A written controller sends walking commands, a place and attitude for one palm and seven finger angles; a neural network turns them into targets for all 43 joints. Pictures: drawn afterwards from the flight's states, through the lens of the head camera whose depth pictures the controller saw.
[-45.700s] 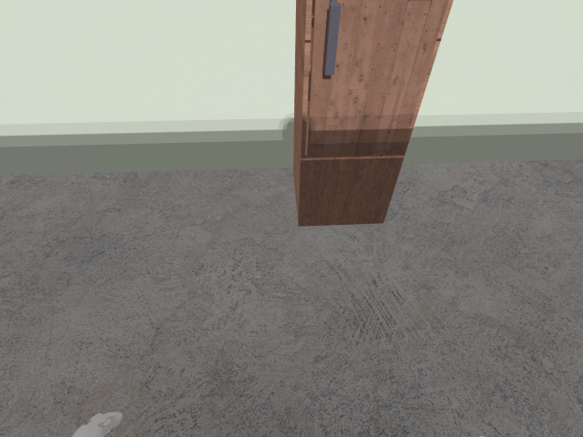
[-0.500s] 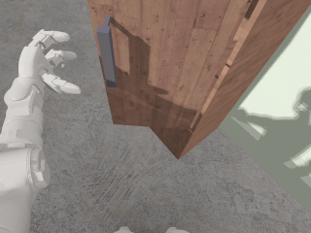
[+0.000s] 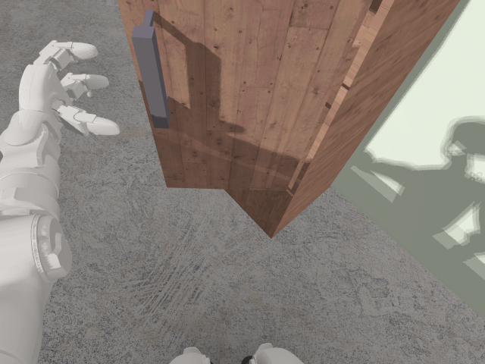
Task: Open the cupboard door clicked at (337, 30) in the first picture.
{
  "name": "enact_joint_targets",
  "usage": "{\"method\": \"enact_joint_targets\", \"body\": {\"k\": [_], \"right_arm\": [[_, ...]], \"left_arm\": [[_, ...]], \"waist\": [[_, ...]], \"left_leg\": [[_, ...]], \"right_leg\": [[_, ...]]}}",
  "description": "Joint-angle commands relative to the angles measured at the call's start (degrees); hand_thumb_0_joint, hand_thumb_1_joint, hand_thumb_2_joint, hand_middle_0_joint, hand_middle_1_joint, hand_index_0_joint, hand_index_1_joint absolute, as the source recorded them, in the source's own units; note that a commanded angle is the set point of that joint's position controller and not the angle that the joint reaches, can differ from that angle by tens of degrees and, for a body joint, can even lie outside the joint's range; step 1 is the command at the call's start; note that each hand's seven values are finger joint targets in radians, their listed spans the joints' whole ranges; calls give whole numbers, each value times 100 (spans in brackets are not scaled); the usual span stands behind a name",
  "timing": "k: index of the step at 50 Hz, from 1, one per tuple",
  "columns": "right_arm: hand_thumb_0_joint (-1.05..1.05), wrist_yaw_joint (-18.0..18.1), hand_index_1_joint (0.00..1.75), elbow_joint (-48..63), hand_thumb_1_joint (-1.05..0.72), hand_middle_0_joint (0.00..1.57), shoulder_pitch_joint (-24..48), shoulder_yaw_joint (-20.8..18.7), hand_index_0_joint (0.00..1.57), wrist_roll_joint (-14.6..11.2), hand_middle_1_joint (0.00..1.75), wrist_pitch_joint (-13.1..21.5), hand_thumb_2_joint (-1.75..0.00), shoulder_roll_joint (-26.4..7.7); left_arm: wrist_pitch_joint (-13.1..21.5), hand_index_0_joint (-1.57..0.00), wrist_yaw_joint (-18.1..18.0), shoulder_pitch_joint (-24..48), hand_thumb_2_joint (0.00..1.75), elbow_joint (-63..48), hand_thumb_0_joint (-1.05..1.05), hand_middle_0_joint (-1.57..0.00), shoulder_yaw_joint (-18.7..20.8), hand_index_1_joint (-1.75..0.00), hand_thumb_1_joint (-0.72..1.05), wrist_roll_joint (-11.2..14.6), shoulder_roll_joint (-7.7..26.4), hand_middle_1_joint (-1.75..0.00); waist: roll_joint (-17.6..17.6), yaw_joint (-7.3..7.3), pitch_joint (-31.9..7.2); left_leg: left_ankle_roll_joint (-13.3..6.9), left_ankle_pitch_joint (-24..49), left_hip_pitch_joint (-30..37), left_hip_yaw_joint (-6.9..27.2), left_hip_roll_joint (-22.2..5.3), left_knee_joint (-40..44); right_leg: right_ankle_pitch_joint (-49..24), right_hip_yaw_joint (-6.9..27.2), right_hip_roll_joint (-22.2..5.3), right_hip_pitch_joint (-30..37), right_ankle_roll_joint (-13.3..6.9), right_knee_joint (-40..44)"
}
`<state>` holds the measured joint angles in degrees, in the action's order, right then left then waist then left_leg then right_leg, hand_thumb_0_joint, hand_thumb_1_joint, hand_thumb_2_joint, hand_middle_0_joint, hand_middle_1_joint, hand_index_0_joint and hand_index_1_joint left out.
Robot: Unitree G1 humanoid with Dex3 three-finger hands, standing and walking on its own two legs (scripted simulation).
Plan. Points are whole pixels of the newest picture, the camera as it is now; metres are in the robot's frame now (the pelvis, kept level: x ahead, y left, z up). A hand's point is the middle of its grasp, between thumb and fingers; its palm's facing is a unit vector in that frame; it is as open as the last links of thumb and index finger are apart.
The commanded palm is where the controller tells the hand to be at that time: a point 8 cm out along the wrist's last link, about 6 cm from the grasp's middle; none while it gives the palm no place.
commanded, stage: slide the fingers in behind the handle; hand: left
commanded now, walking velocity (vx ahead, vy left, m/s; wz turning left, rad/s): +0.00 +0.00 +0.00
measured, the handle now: (156, 74) +0.55 +0.10 +0.12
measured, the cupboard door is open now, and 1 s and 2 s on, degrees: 49 49 49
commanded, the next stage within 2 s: close the thumb around the handle in 1.62 s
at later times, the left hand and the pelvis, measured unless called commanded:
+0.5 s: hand (116, 96) +0.51 +0.16 +0.12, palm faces -0.03 -1.00 +0.02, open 14.0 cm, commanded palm +0.48 +0.20 +0.12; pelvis +0.00 -0.01 +0.00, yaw +0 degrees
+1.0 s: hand (146, 96) +0.51 +0.11 +0.12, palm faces -0.04 -1.00 +0.01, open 14.0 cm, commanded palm +0.48 +0.17 +0.12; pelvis +0.00 -0.02 +0.00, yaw +0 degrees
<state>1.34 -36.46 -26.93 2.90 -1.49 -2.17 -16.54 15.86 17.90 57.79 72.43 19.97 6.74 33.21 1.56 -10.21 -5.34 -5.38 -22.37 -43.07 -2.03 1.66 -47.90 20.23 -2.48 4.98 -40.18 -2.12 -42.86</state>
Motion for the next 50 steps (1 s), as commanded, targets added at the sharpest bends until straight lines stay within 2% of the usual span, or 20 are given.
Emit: {"method": "enact_joint_targets", "body": {"k": [1,4,6,7,11,12,19,21,23,25,26,28,31,32,40,43,44,45,47,50], "right_arm": [[0,84,30,279,-90,20,-768,-430,20,24,30,108,-90,-1127],[0,70,30,213,-90,20,-771,-437,20,21,30,119,-90,-1099],[0,64,30,221,-90,20,-808,-451,20,28,30,114,-90,-1126],[0,42,30,244,-90,20,-794,-439,20,29,30,119,-90,-1085],[0,-12,30,227,-90,20,-799,-485,20,71,30,143,-90,-1063],[0,-38,30,252,-90,20,-776,-489,20,60,30,148,-90,-1030],[0,-62,30,336,-90,20,-714,-459,20,52,30,113,-90,-1003],[0,-48,30,386,-90,20,-687,-438,20,54,30,110,-90,-1007],[0,-58,30,412,-90,20,-630,-440,20,42,30,121,-90,-940],[0,-62,30,420,-90,20,-650,-451,20,43,30,147,-90,-938],[0,-59,30,381,-90,20,-659,-478,20,40,30,130,-90,-973],[0,-69,30,381,-90,20,-576,-461,20,11,30,138,-90,-914],[0,-38,30,313,-90,20,-575,-455,20,-7,30,136,-90,-952],[0,-43,30,315,-90,20,-548,-441,20,-8,30,150,-90,-916],[0,-88,30,245,-90,20,-595,-463,20,53,30,285,-90,-904],[0,-104,30,263,-90,20,-580,-463,20,49,30,266,-90,-927],[0,-119,30,311,-90,20,-554,-445,20,42,30,265,-90,-900],[0,-96,30,320,-90,20,-601,-442,20,45,30,260,-90,-924],[0,-91,30,382,-90,20,-566,-437,20,26,30,235,-90,-911],[0,-107,30,443,-90,20,-550,-438,20,26,30,265,-90,-851]], "left_arm": [[560,-30,97,2854,30,-1520,0,-30,137,-120,-50,203,1236,-120],[418,-30,90,2914,30,-1371,0,-30,-157,-120,-50,213,836,-120],[384,-30,-3,2794,30,-1434,0,-30,115,-120,-50,162,1158,-120],[339,-30,-29,2762,30,-1435,0,-30,-116,-120,-50,174,842,-120],[454,-30,-235,2891,30,-1853,0,-30,-69,-120,-50,151,793,-120],[445,-30,-253,2756,30,-1832,0,-30,-238,-120,-50,167,517,-120],[320,-30,-496,2595,30,-1549,0,-30,-45,-120,-50,43,686,-120],[394,-30,-553,2554,30,-1681,0,-30,170,-120,-50,10,968,-120],[480,-30,-520,2665,30,-1845,0,-30,-145,-120,-50,34,561,-120],[565,-30,-490,2651,30,-1960,0,-30,-143,-120,-50,108,504,-120],[588,-30,-487,2534,30,-1957,0,-30,74,-120,-50,82,762,-120],[509,-30,-402,2553,30,-1837,0,-30,-368,-120,-50,149,201,-120],[401,-30,-412,2661,30,-1636,0,-30,-347,-120,-50,139,290,-120],[345,-30,-423,2734,30,-1560,0,-30,-563,-120,-50,148,22,-120],[615,-30,-756,2946,30,-1873,0,-30,-376,-120,-50,143,100,-120],[548,-30,-858,2650,30,-1561,0,-30,-134,-120,-50,25,373,-120],[484,-30,-857,2584,30,-1497,0,-30,-319,-120,-50,-1,169,-120],[469,-30,-908,2523,30,-1425,0,-30,-22,-120,-50,0,489,-120],[422,-30,-914,2415,30,-1453,0,-30,-11,-120,-50,-60,562,-120],[545,-30,-909,2708,30,-1796,0,-30,-302,-120,-50,-29,187,-120]], "waist": [[687,-15,-2601],[729,-122,-2296],[880,27,-2456],[903,-20,-2450],[865,17,-2707],[869,21,-2735],[331,41,-2329],[426,136,-2518],[526,74,-2558],[467,75,-2690],[492,163,-2826],[447,19,-2575],[370,1,-2243],[466,-74,-2117],[408,9,-2657],[212,123,-2506],[180,76,-2409],[58,145,-2396],[10,180,-2401],[233,101,-2411]], "left_leg": [[483,2586,2708,875,-384,368],[470,2311,2650,899,-391,426],[523,2524,2758,948,-399,421],[541,2586,2809,958,-398,423],[598,3028,3085,1023,-441,341],[600,3105,3127,1019,-435,328],[411,2549,2360,722,-301,373],[397,2642,2339,669,-275,358],[424,2741,2501,683,-283,346],[411,2965,2598,690,-275,295],[441,3060,2688,717,-304,292],[412,2785,2642,672,-294,316],[363,2305,2384,678,-265,391],[361,2202,2383,675,-254,423],[374,2367,2490,729,-213,358],[328,2116,2094,600,-176,407],[299,1968,1969,540,-150,434],[272,1969,1774,517,-123,426],[249,1865,1595,423,-106,458],[255,1981,1841,438,-103,458]], "right_leg": [[-1541,168,-87,187,24,355],[-1312,132,-101,-39,34,410],[-1344,112,-106,-13,5,351],[-1331,88,-104,-70,11,351],[-1483,74,-92,-71,30,303],[-1522,82,-85,-63,31,296],[-1789,168,-117,432,58,328],[-1964,207,-129,635,43,278],[-2018,206,-129,586,46,285],[-2171,214,-117,690,41,272],[-2205,219,-115,703,35,252],[-2108,213,-118,570,57,326],[-1828,223,-143,492,49,381],[-1745,211,-149,399,46,415],[-1865,234,-165,643,28,309],[-1924,296,-176,888,48,338],[-1921,318,-181,938,68,372],[-2006,337,-199,1162,57,364],[-2159,421,-216,1380,81,398],[-2187,397,-203,1273,62,407]]}}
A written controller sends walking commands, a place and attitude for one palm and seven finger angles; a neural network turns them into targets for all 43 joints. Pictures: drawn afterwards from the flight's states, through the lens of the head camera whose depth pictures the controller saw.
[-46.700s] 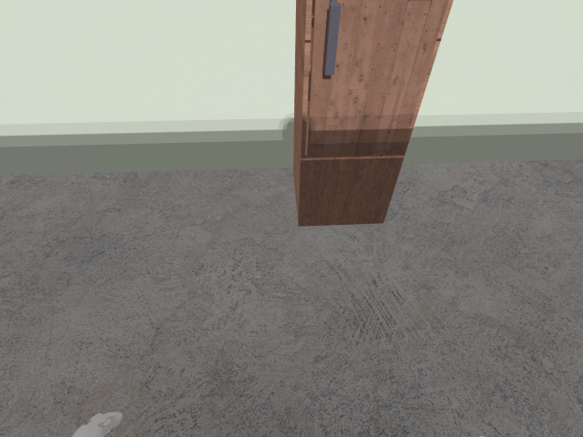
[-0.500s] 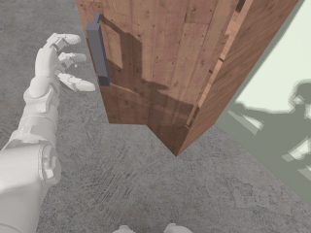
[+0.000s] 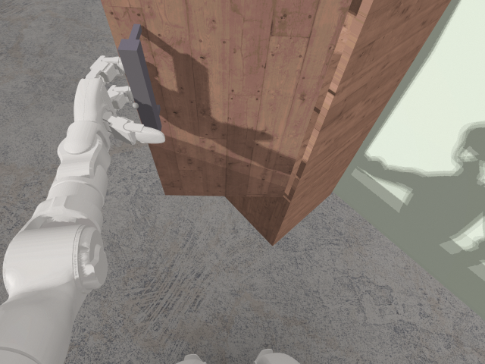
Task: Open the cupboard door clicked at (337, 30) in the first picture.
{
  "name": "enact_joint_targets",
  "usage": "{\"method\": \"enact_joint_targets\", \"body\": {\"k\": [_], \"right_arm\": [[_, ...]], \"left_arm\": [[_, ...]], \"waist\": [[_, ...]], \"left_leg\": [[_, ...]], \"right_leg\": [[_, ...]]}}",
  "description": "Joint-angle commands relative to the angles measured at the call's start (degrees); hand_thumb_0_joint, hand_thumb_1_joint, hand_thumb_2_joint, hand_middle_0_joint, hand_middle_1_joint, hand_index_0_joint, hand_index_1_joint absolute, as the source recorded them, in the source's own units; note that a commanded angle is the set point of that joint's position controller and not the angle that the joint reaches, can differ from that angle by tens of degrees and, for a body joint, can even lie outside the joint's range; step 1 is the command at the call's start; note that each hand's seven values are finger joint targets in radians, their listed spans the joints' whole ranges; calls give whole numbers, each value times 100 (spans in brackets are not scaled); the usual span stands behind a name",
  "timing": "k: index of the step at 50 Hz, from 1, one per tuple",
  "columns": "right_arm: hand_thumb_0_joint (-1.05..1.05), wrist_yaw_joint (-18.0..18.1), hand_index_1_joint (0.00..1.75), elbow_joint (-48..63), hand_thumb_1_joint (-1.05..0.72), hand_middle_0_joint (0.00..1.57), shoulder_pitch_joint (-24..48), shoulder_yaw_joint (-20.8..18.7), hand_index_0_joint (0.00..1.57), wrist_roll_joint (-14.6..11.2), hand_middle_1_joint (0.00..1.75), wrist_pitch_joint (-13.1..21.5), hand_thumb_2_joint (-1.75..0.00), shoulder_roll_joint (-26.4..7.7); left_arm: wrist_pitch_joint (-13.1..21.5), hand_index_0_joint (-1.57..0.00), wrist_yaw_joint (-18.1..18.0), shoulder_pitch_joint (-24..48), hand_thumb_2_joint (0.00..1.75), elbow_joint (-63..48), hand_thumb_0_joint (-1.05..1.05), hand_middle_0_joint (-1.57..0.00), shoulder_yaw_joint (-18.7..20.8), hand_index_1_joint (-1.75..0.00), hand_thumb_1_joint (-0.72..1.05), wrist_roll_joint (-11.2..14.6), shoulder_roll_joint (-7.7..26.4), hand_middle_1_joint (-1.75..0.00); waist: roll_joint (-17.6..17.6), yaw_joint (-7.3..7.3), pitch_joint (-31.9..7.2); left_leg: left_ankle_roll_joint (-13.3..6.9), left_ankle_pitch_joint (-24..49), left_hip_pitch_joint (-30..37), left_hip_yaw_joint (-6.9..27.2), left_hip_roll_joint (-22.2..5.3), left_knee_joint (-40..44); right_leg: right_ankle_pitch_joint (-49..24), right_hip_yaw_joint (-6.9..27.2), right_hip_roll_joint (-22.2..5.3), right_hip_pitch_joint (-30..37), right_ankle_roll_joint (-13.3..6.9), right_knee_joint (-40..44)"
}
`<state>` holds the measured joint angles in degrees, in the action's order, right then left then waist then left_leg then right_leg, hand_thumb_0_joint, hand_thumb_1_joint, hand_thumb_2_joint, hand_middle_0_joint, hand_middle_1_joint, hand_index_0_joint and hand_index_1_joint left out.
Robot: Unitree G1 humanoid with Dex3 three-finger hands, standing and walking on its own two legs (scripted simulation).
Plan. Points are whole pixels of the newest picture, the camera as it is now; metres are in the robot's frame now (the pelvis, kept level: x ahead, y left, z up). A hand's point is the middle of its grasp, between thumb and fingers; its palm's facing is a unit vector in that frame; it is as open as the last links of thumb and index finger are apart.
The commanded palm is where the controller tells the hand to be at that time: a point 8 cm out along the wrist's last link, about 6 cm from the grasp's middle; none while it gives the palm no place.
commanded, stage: slide the fingers in behind the handle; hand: left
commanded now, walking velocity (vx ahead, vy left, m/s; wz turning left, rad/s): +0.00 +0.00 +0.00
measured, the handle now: (145, 85) +0.56 +0.12 +0.12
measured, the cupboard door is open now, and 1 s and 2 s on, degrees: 49 49 63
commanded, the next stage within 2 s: close the thumb around the handle in 0.62 s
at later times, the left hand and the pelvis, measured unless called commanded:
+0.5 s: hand (146, 103) +0.51 +0.12 +0.12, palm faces -0.03 -1.00 -0.02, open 14.0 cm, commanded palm +0.48 +0.17 +0.12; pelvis +0.00 -0.01 +0.00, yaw +0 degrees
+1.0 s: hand (144, 107) +0.50 +0.12 +0.12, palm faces -0.04 -1.00 +0.00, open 11.8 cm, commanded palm +0.48 +0.18 +0.12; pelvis +0.00 +0.00 +0.00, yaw +0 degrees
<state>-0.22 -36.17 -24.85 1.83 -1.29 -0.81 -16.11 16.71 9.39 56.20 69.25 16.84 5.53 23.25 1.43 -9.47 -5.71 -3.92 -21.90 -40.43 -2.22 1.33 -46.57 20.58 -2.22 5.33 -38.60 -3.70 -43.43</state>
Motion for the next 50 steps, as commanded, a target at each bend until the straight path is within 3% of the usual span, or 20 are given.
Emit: {"method": "enact_joint_targets", "body": {"k": [1,3,9,11,12,15,21,22,25,26,28,30,31,33,36,41,43,46,47,50], "right_arm": [[0,49,30,362,-90,20,-761,-349,20,12,30,135,-90,-917],[0,31,30,350,-90,20,-769,-365,20,18,30,149,-90,-904],[0,12,30,220,-90,20,-791,-386,20,-5,30,168,-90,-905],[0,9,30,192,-90,20,-788,-385,20,6,30,176,-90,-909],[0,-3,30,213,-90,20,-765,-382,20,14,30,185,-90,-888],[0,16,30,195,-90,20,-818,-373,20,31,30,196,-90,-930],[0,0,30,266,-90,20,-764,-352,20,49,30,215,-90,-901],[0,1,30,279,-90,20,-758,-362,20,40,30,198,-90,-905],[0,-12,30,340,-90,20,-752,-372,20,15,30,205,-90,-870],[0,1,30,313,-90,20,-736,-389,20,2,30,192,-90,-901],[0,22,30,330,-90,20,-737,-377,20,-17,30,167,-90,-905],[0,33,30,304,-90,20,-766,-382,20,-20,30,177,-90,-885],[0,29,30,288,-90,20,-714,-391,20,-25,30,177,-90,-884],[0,22,30,254,-90,20,-718,-383,20,-6,30,192,-90,-880],[0,24,30,195,-90,20,-734,-383,20,-6,30,186,-90,-903],[0,-9,30,204,-90,20,-701,-390,20,19,30,213,-90,-876],[0,4,30,197,-90,20,-710,-380,20,16,30,199,-90,-920],[0,22,30,265,-90,20,-684,-372,20,2,30,198,-90,-922],[0,20,30,280,-90,20,-676,-353,20,10,30,196,-90,-903],[0,39,30,262,-90,20,-725,-349,20,15,30,210,-90,-914]], "left_arm": [[508,-30,-57,2848,30,-1509,0,-30,60,-120,-50,76,1246,-120],[578,-30,-35,2866,30,-1665,0,-30,-54,-120,-50,150,1056,-120],[413,-30,-27,2788,30,-1288,0,-30,-332,-120,-50,196,668,-120],[401,-30,-107,2912,30,-1339,0,-30,-282,-120,-50,179,713,-120],[394,-30,-142,2909,30,-1331,0,-30,-385,-120,-50,184,540,-120],[472,-30,-330,2946,30,-1259,0,-30,102,-120,-50,155,1107,-120],[637,-30,-374,2832,30,-1261,0,-30,109,-120,-50,-75,1249,-120],[634,-30,-351,2753,30,-1276,0,-30,197,-120,-50,-78,1360,-120],[578,-30,-195,2788,30,-1345,0,-30,-156,-120,-50,14,877,-120],[553,-30,-143,2690,30,-1321,0,-30,-38,-120,-50,35,1019,-120],[467,-30,-60,2629,30,-1269,0,-30,-108,-120,-50,149,913,-120],[477,-30,-25,2840,30,-1408,0,-30,-206,-120,-50,232,772,-120],[479,-30,-28,2788,30,-1432,0,-30,-232,-120,-50,221,731,-120],[486,-30,-57,2868,30,-1480,0,-30,-258,-120,-50,250,691,-120],[537,-30,-118,2821,30,-1352,0,-30,-138,-120,-50,204,881,-120],[620,-32,-214,2902,42,-1467,0,-32,-264,-123,-22,106,704,-123],[560,-33,-261,2836,47,-1239,0,-33,-59,-124,-11,120,961,-124],[569,-34,-275,2766,54,-1311,0,-34,103,-126,6,93,1165,-126],[560,-34,-269,2840,56,-1339,0,-34,-51,-127,12,76,1010,-127],[559,-36,-257,2851,64,-1129,0,-36,34,-128,28,72,1108,-128]], "waist": [[268,40,-2456],[358,24,-2572],[103,-85,-2143],[298,-54,-2169],[263,-71,-2162],[36,10,-2201],[-64,15,-2444],[38,90,-2502],[159,10,-2508],[215,56,-2560],[57,27,-2427],[62,-32,-2381],[282,-5,-2377],[212,-52,-2238],[77,-30,-2161],[335,2,-2398],[22,-26,-2232],[90,92,-2452],[129,31,-2420],[-80,-30,-2178]], "left_leg": [[132,1978,1708,484,-96,318],[147,2043,1877,499,-105,322],[127,1746,1743,509,-105,383],[153,1819,1848,536,-108,397],[146,1787,1860,537,-94,396],[110,1717,1598,508,-69,379],[83,1818,1380,393,-28,335],[94,1799,1358,375,-24,344],[100,1966,1625,392,-24,334],[111,2014,1680,376,-38,319],[108,1887,1606,391,-43,378],[96,1962,1684,407,-39,380],[116,1958,1803,408,-52,377],[109,1900,1796,426,-63,386],[104,1767,1652,456,-56,402],[144,1961,1939,515,-61,358],[115,1661,1665,492,-60,392],[110,1782,1603,444,-33,405],[116,1775,1630,451,-38,421],[85,1623,1434,440,-39,411]], "right_leg": [[-2211,358,-223,1030,220,452],[-2229,359,-207,1009,215,466],[-1987,325,-215,804,232,575],[-1962,294,-229,715,212,539],[-1920,294,-224,684,217,559],[-1941,362,-240,944,218,539],[-2392,467,-274,1323,267,453],[-2407,480,-283,1403,261,449],[-2480,419,-258,1277,239,465],[-2540,446,-256,1274,241,487],[-2439,426,-246,1283,246,547],[-2460,404,-246,1264,240,560],[-2408,408,-243,1097,237,570],[-2321,399,-235,1007,244,605],[-2187,404,-249,1029,238,594],[-2153,346,-247,845,215,492],[-1954,378,-252,933,239,566],[-2201,425,-266,1228,229,512],[-2173,395,-261,1164,231,513],[-2062,416,-253,1152,244,562]]}}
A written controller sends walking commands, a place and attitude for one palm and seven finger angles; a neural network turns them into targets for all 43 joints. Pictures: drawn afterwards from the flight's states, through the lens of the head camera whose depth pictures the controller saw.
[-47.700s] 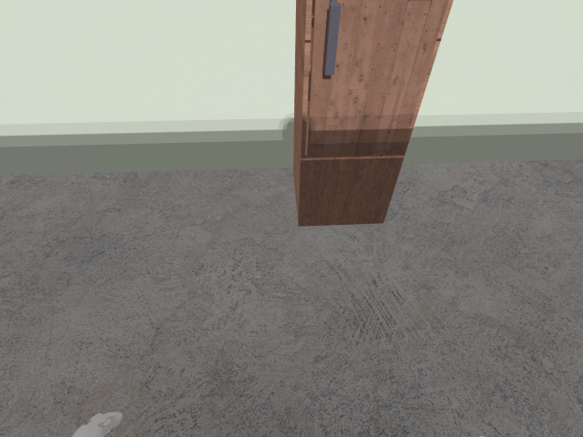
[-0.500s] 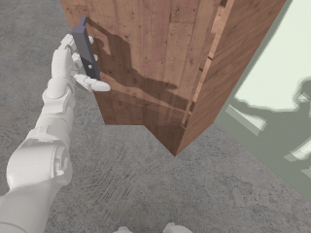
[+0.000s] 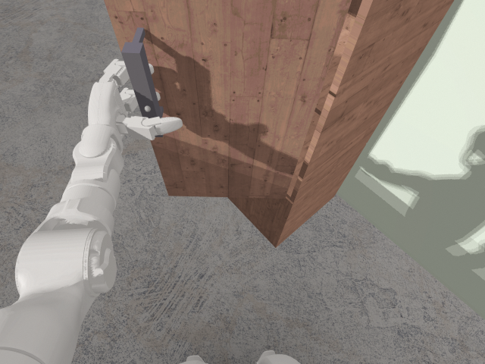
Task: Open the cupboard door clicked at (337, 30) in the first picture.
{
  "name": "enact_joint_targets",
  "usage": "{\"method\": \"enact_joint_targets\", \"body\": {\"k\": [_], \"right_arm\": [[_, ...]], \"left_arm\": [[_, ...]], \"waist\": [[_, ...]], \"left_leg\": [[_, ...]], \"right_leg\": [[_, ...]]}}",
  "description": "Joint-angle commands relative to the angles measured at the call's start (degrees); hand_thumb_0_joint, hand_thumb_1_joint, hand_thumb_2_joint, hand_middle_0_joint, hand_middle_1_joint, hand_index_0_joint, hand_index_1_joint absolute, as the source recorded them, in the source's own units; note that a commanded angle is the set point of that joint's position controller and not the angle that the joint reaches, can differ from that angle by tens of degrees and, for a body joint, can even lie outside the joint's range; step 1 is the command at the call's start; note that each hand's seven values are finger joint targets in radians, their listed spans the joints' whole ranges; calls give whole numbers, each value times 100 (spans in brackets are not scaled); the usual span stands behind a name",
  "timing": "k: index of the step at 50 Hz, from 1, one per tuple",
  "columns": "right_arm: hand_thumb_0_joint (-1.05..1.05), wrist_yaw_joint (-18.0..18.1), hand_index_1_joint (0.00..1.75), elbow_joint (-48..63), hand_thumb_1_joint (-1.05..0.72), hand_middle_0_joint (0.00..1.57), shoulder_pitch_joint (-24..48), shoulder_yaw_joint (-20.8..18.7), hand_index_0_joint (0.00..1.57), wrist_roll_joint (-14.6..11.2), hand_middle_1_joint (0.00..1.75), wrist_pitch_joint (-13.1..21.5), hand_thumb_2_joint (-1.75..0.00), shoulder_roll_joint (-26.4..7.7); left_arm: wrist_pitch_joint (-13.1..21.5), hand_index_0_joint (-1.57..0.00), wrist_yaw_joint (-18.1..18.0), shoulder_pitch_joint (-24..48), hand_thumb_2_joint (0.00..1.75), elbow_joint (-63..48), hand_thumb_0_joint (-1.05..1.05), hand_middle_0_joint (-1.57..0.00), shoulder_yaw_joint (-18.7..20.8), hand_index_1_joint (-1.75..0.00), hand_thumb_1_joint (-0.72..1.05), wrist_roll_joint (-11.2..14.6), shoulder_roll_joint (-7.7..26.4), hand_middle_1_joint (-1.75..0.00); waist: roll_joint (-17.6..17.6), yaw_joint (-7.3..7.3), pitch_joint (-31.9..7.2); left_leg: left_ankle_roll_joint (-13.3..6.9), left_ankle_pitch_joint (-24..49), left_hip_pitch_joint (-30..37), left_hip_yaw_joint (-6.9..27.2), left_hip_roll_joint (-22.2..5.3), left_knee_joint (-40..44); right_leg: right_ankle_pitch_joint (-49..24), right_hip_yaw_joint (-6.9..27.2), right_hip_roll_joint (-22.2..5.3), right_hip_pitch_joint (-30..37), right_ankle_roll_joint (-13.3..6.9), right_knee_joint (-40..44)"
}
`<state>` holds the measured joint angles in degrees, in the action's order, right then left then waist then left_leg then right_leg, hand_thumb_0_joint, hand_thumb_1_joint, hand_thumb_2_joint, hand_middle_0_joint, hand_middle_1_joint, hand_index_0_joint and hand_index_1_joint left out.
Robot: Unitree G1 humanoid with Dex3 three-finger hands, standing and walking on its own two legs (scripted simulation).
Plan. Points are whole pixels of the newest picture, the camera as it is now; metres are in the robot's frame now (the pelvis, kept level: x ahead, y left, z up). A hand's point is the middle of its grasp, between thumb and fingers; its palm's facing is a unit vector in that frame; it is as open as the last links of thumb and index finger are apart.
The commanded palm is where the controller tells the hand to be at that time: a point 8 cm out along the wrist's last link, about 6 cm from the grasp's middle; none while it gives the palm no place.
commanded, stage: close the thumb around the handle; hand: left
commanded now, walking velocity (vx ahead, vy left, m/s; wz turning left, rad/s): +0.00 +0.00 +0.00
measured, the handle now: (149, 86) +0.56 +0.12 +0.12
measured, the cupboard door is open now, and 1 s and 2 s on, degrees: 49 63 91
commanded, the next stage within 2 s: pull the door open along its arc in 0.42 s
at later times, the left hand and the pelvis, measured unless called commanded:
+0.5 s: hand (145, 109) +0.50 +0.12 +0.12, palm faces -0.06 -1.00 +0.00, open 7.5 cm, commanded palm +0.48 +0.17 +0.12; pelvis +0.00 +0.01 +0.00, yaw +1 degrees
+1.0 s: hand (152, 151) +0.42 +0.11 +0.12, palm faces -0.12 -0.99 +0.01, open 7.5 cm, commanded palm +0.37 +0.18 +0.12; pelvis +0.01 +0.00 +0.01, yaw -2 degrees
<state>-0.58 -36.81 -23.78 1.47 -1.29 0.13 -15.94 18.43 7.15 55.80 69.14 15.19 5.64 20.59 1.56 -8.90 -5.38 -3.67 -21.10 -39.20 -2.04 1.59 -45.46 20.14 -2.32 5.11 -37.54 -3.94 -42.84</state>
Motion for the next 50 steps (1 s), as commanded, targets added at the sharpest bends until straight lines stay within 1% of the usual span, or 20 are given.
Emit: {"method": "enact_joint_targets", "body": {"k": [1,3,7,9,10,11,15,18,19,21,24,25,28,33,34,39,40,46,49,50], "right_arm": [[0,74,30,324,-90,20,-817,-315,20,10,30,115,-90,-948],[0,63,30,348,-90,20,-804,-333,20,12,30,125,-90,-927],[0,63,30,300,-90,20,-840,-350,20,13,30,129,-90,-931],[0,44,30,303,-90,20,-840,-355,20,9,30,124,-90,-926],[0,49,30,278,-90,20,-866,-362,20,6,30,123,-90,-922],[0,46,30,228,-90,20,-856,-361,20,7,30,112,-90,-941],[0,53,30,281,-90,20,-883,-363,20,21,30,103,-90,-961],[0,47,30,254,-90,20,-848,-340,20,24,30,93,-90,-933],[0,39,30,245,-90,20,-851,-339,20,34,30,106,-90,-942],[0,41,30,224,-90,20,-858,-344,20,41,30,112,-90,-963],[0,24,30,242,-90,20,-837,-349,20,66,30,142,-90,-975],[0,25,30,236,-90,20,-879,-351,20,69,30,142,-90,-977],[0,11,30,301,-90,20,-820,-355,20,69,30,139,-90,-977],[0,3,30,475,-90,20,-751,-369,20,39,30,95,-90,-955],[0,-3,30,531,-90,20,-727,-369,20,30,30,78,-90,-943],[0,-16,30,802,-90,20,-527,-394,20,-38,30,30,-90,-872],[0,-21,30,864,-90,20,-501,-393,20,-54,30,28,-90,-859],[0,-91,30,1204,-90,20,27,-386,20,-123,30,63,-90,-705],[0,-72,30,1361,-90,20,347,-347,20,-155,30,67,-90,-637],[0,-58,30,1395,-90,20,626,-317,20,-148,30,104,-90,-451]], "left_arm": [[399,-36,-13,2923,66,-1162,0,-36,199,-129,34,46,1423,-129],[425,-37,41,2859,71,-1264,0,-37,60,-130,45,75,1185,-130],[445,-38,139,2969,80,-1383,0,-38,-42,-133,68,144,1076,-133],[407,-39,173,2829,85,-1340,0,-39,-181,-134,79,165,863,-134],[394,-40,164,2895,88,-1307,0,-40,-226,-134,84,192,787,-134],[377,-40,146,2941,90,-1265,0,-40,-197,-135,90,164,859,-135],[334,-40,0,2780,90,-1295,0,-40,126,-135,90,224,1108,-135],[307,-40,-40,2987,90,-1135,0,-40,-147,-135,90,103,889,-135],[311,-40,-73,3065,90,-1147,0,-40,-150,-135,90,95,884,-135],[358,-40,-131,3166,90,-1122,0,-40,-151,-135,90,16,941,-135],[376,-40,-180,3079,90,-1084,0,-40,-68,-135,90,10,980,-135],[389,-40,-173,3142,90,-1084,0,-40,-140,-135,90,5,915,-135],[414,-40,-161,2876,90,-1184,0,-40,-54,-135,90,8,966,-135],[389,-40,-67,2175,90,-1453,0,-40,-10,-135,90,89,898,-135],[391,-40,-35,2041,90,-1621,0,-40,-33,-135,90,100,871,-135],[263,-40,38,926,90,-2397,0,-40,-3,-135,90,287,713,-135],[258,-40,38,664,90,-2646,0,-40,-23,-135,90,323,676,-135],[13,-40,3,-1423,90,-4332,0,-40,-89,-135,90,488,400,-135],[-201,-40,-42,-2147,90,-5047,0,-40,-147,-135,90,542,309,-135],[-359,-40,-805,-2102,90,-5502,0,-40,669,-135,90,907,239,-135]], "waist": [[-59,-68,-2239],[137,-45,-2413],[274,-96,-2502],[343,-81,-2415],[278,-144,-2365],[337,-135,-2276],[124,-15,-2386],[51,-170,-2020],[65,-169,-1979],[182,-202,-1998],[228,-138,-2197],[186,-202,-2224],[319,-52,-2423],[71,150,-2564],[162,220,-2605],[-184,457,-2562],[-94,524,-2566],[-80,903,-2192],[-319,950,-1806],[-305,1418,-1729]], "left_leg": [[74,1520,1309,431,-68,315],[101,1697,1596,456,-81,287],[131,1889,1836,511,-122,257],[159,1986,1950,548,-138,256],[149,2045,1995,573,-144,228],[166,1995,1997,592,-165,239],[139,1931,1794,546,-118,284],[141,1636,1686,585,-144,315],[137,1535,1652,595,-139,323],[161,1549,1774,661,-163,322],[171,1509,1825,668,-155,279],[169,1607,1873,691,-160,256],[211,1764,1979,690,-172,254],[218,2060,2010,623,-175,279],[228,2146,2042,595,-171,298],[161,2399,1922,395,-144,378],[165,2570,1979,389,-145,398],[146,3022,2085,226,-164,567],[104,2364,1828,115,-114,739],[142,2231,1623,86,-69,816]], "right_leg": [[-2014,438,-237,1050,269,492],[-2055,389,-220,914,243,465],[-2067,338,-203,742,237,438],[-2015,280,-184,586,216,431],[-1986,254,-186,494,215,431],[-1911,256,-181,369,219,436],[-1946,274,-191,694,217,444],[-1675,254,-194,413,238,467],[-1571,259,-193,368,235,476],[-1459,236,-206,196,221,437],[-1371,234,-205,194,207,409],[-1427,217,-208,165,205,390],[-1489,203,-201,210,193,329],[-1800,175,-173,563,187,301],[-1877,182,-169,650,184,298],[-2408,233,-158,1276,206,387],[-2514,216,-167,1388,185,371],[-3028,262,-220,1859,214,468],[-2962,329,-261,2101,255,624],[-2664,235,-253,2267,225,736]]}}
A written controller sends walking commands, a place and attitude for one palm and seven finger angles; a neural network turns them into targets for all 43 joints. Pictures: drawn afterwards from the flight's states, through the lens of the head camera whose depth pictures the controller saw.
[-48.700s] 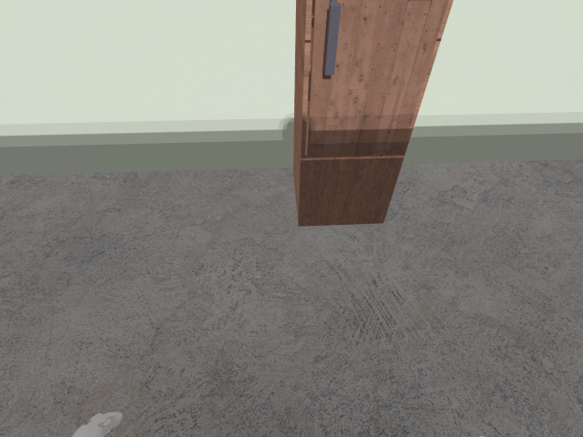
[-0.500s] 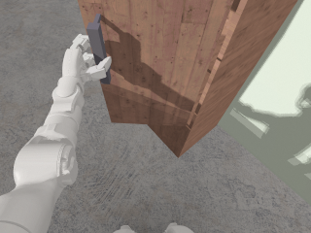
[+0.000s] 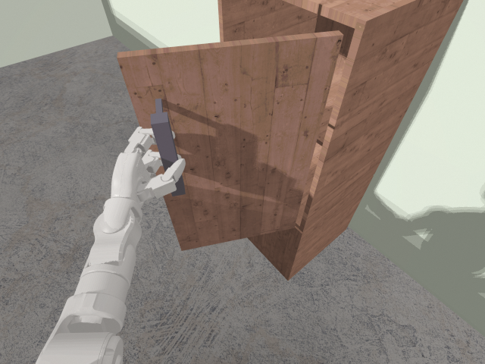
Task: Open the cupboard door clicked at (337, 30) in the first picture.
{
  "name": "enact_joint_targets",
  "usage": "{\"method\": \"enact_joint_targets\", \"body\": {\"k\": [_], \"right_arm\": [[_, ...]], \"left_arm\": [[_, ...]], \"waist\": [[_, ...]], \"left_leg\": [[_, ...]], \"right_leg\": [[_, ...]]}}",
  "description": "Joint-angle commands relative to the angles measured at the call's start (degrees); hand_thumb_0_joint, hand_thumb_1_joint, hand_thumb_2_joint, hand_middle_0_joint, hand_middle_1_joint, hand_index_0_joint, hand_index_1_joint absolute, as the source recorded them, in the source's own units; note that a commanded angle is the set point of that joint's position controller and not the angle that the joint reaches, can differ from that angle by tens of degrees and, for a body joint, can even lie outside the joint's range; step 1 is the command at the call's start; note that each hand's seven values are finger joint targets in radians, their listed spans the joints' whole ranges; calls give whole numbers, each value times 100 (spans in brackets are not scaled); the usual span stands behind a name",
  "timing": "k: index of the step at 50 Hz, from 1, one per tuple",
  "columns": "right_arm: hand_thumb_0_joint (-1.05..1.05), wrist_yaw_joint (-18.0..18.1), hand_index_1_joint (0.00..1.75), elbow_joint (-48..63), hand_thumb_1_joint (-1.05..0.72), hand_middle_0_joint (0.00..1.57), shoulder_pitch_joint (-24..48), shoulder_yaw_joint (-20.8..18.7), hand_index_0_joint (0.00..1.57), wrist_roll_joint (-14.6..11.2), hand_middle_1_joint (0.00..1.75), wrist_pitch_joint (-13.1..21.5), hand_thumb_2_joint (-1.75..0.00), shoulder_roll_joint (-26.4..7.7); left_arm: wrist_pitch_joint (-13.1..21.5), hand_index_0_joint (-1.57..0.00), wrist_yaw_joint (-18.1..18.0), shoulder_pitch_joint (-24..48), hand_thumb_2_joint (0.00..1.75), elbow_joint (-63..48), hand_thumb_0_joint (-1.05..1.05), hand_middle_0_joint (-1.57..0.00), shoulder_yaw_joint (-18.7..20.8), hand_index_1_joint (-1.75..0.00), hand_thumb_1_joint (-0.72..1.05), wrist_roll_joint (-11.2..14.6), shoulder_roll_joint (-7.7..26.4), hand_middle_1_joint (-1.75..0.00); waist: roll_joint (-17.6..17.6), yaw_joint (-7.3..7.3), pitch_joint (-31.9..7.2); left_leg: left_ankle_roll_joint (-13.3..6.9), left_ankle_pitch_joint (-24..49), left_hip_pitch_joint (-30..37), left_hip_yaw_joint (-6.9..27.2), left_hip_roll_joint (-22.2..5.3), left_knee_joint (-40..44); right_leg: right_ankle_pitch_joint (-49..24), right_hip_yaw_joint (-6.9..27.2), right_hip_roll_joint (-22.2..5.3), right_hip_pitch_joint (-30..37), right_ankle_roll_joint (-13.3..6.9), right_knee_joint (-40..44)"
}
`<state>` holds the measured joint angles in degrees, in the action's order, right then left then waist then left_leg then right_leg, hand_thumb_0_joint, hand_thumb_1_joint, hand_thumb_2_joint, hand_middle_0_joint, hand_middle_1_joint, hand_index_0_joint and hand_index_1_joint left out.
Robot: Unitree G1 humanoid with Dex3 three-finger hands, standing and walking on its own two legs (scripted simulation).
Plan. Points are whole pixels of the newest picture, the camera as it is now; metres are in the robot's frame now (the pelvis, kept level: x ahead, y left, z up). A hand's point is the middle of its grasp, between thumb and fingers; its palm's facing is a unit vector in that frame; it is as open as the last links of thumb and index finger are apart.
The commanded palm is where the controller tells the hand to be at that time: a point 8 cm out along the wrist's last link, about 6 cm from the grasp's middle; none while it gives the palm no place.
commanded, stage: pull the door open along its arc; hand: left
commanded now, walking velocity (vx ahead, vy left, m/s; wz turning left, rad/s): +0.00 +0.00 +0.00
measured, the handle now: (169, 149) +0.46 +0.13 +0.11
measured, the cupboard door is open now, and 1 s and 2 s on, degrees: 63 91 93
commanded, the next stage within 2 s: open thumb and fingers to let go in 0.64 s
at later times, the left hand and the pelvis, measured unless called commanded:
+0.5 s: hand (211, 225) +0.30 +0.04 +0.12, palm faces +0.39 -0.92 +0.02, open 7.5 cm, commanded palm +0.24 +0.09 +0.11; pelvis -0.01 -0.05 +0.01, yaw +5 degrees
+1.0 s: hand (221, 244) +0.27 +0.03 +0.11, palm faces +0.37 -0.93 +0.01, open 8.0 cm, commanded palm +0.22 +0.06 +0.11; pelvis -0.01 -0.06 +0.01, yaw +5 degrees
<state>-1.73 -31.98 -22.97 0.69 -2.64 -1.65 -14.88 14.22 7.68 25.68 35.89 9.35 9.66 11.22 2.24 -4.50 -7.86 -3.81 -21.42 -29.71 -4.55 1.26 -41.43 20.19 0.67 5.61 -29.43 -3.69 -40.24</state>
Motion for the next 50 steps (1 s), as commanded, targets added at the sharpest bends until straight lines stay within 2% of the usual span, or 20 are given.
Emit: {"method": "enact_joint_targets", "body": {"k": [1,2,5,9,10,13,15,19,21,24,26,32,34,36,37,38,39,41,48,50], "right_arm": [[0,31,30,943,-90,20,690,-192,20,17,30,329,-90,-500],[0,27,30,903,-90,20,736,-194,20,27,30,339,-90,-509],[0,42,30,873,-90,20,972,-176,20,131,30,287,-90,-466],[0,36,30,896,-90,20,1351,-127,20,244,30,153,-90,-301],[0,48,30,876,-90,20,1390,-123,20,270,30,101,-90,-280],[0,47,30,891,-90,20,1637,-98,20,328,30,-15,-90,-191],[0,41,30,856,-90,20,1686,-112,20,367,30,-99,-90,-181],[0,34,30,898,-90,20,1847,-132,20,382,30,-194,-90,-129],[0,64,30,908,-90,20,1894,-126,20,395,30,-218,-90,-113],[0,111,30,910,-90,20,2055,-95,20,368,30,-216,-90,-61],[0,116,30,932,-90,20,2132,-105,20,366,30,-186,-90,-22],[0,11,30,999,-90,20,2145,-111,20,329,30,-70,-90,47],[0,19,30,987,-90,20,2148,-98,20,319,30,-45,-90,25],[0,61,30,936,-90,20,2244,-71,20,321,30,-21,-90,15],[0,96,30,856,-90,20,2285,-42,20,330,30,-18,-90,1],[0,115,30,832,-90,20,2350,-49,20,336,30,-12,-90,33],[0,122,30,797,-90,20,2407,-40,20,348,30,-6,-90,28],[0,103,30,786,-90,20,2447,-64,20,352,30,1,-90,43],[0,71,30,848,-90,20,2228,-106,20,325,30,-14,-90,43],[0,81,30,828,-90,20,2218,-110,20,314,30,-24,-90,29]], "left_arm": [[-83,-40,-1202,508,90,-2330,0,-40,717,-135,90,409,597,-135],[-149,-40,-1430,402,90,-2500,0,-40,659,-135,90,354,505,-135],[-357,-40,-2114,94,90,-3026,0,-40,506,-135,90,4,411,-135],[-726,-40,-2918,-81,90,-3686,0,-40,-167,-135,90,-525,-213,-135],[-836,-40,-3117,-163,90,-3716,0,-40,-286,-135,90,-624,-334,-135],[-1169,-40,-3645,-346,90,-4026,0,-40,-739,-135,90,-870,-845,-135],[-1356,-40,-3882,-533,90,-4125,0,-40,-1038,-135,90,-1113,-1067,-135],[-1484,-40,-3951,-1021,90,-4532,0,-40,-1699,-135,90,-1348,-1526,-135],[-1486,-40,-3916,-1177,90,-4676,0,-40,-1862,-135,90,-1338,-1623,-135],[-1446,-40,-3821,-1245,90,-4846,0,-40,-2071,-135,90,-1307,-1691,-135],[-1417,-40,-3786,-1585,90,-5025,0,-40,-2246,-135,90,-1296,-1835,-135],[-1397,-40,-3598,-2882,90,-5687,0,-40,-2765,-135,90,-1196,-2198,-135],[-1373,-40,-3606,-2734,90,-5813,0,-40,-2698,-135,90,-1152,-2065,-135],[-1379,-40,-3680,-2395,90,-5661,0,-40,-2539,-135,90,-1103,-1917,-135],[-1347,-40,-3749,-1846,90,-5575,0,-40,-2387,-135,90,-1091,-1750,-135],[-1352,-40,-3788,-1923,87,-5393,0,-40,-2274,-134,83,-1061,-1743,-134],[-1340,-39,-3794,-1862,84,-5306,0,-39,-2287,-134,76,-1066,-1765,-134],[-1346,-38,-3815,-1818,78,-5297,0,-38,-2308,-132,62,-1088,-1778,-132],[-1210,-35,-3559,-2182,57,-5477,0,-35,-2583,-127,13,-1102,-2003,-127],[-1178,-33,-3504,-2046,51,-5493,0,-33,-2614,-125,-1,-1118,-1955,-125]], "waist": [[-492,797,-1250],[-561,728,-1097],[-604,720,-975],[-278,663,-1063],[-472,605,-1009],[-376,572,-1038],[-498,488,-956],[-601,401,-870],[-761,379,-787],[-733,361,-506],[-695,420,-486],[-641,527,-492],[-771,482,-431],[-874,451,-153],[-895,383,-49],[-921,471,8],[-962,456,57],[-811,534,-104],[-896,516,-640],[-820,470,-555]], "left_leg": [[184,2025,692,305,-36,491],[215,1864,690,340,-62,529],[191,1619,730,347,-65,576],[198,1476,946,351,-71,602],[180,1411,954,382,-68,586],[207,1354,1016,407,-51,572],[206,1330,1052,448,-53,543],[208,1333,1161,499,-30,533],[200,1269,1175,530,-17,544],[194,1022,1190,568,25,544],[194,1023,1289,587,33,543],[216,1280,1404,652,22,540],[211,1218,1342,677,47,515],[212,1028,1268,706,74,487],[212,876,1158,745,110,455],[226,754,1087,755,123,440],[228,716,1050,784,140,413],[238,748,1093,799,143,440],[214,1181,1267,753,105,522],[206,1208,1324,761,96,512]], "right_leg": [[-2534,-42,-315,1429,235,539],[-2321,-50,-334,1315,243,592],[-2000,54,-411,1340,254,679],[-1793,132,-524,1357,248,764],[-1725,144,-534,1373,266,844],[-1738,201,-624,1445,278,937],[-1701,230,-652,1439,270,1020],[-2135,331,-772,1559,310,1087],[-2223,396,-818,1630,352,1170],[-1853,621,-919,1602,386,1444],[-1728,703,-957,1667,372,1566],[-2369,719,-989,1904,376,1493],[-2336,789,-1010,1893,404,1540],[-1933,907,-1054,1740,425,1723],[-1635,1021,-1103,1629,440,1799],[-1302,1119,-1146,1644,442,1922],[-1179,1233,-1184,1625,484,1995],[-1122,1193,-1201,1673,428,1945],[-2474,846,-1102,1979,562,1467],[-2414,788,-1053,1879,443,1435]]}}
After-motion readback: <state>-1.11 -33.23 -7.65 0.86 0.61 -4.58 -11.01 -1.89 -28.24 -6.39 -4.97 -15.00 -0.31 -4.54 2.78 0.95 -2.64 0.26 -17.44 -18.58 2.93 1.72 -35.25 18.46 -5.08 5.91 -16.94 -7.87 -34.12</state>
